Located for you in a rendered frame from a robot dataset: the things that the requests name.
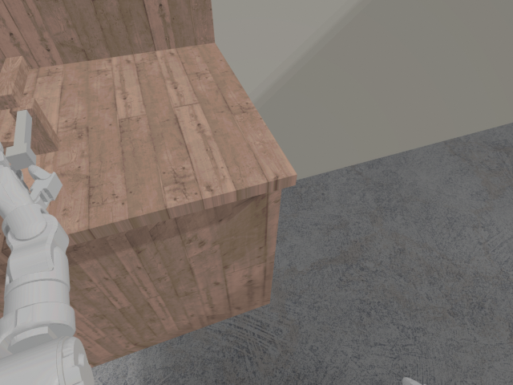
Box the robot left forearm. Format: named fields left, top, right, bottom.
left=0, top=204, right=76, bottom=359

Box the left robot upper arm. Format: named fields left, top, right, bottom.
left=0, top=336, right=95, bottom=385

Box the left robot hand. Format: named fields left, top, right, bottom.
left=0, top=142, right=63, bottom=220

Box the tap lever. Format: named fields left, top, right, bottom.
left=6, top=110, right=36, bottom=171

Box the counter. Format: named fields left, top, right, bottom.
left=0, top=0, right=297, bottom=367

